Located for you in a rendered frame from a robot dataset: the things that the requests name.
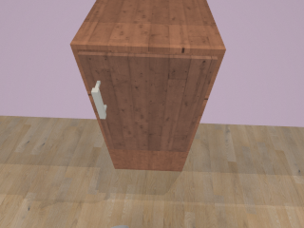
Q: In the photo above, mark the cupboard door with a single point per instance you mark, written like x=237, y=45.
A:
x=152, y=100

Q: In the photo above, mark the handle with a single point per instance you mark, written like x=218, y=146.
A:
x=98, y=101

